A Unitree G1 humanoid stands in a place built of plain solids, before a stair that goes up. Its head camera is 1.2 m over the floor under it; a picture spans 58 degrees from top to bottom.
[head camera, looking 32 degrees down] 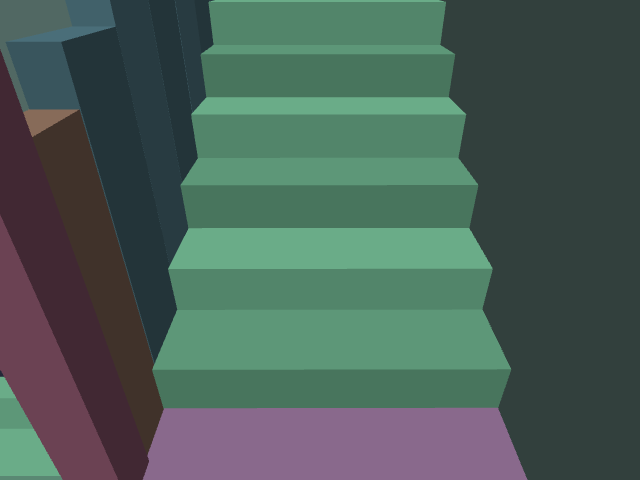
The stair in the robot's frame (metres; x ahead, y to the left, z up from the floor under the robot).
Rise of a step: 0.18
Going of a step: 0.27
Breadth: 1.08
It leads straight ahead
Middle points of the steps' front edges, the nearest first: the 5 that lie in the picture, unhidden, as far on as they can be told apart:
0.90 -0.04 0.18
1.17 -0.03 0.36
1.43 -0.03 0.54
1.70 -0.03 0.72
1.97 -0.03 0.90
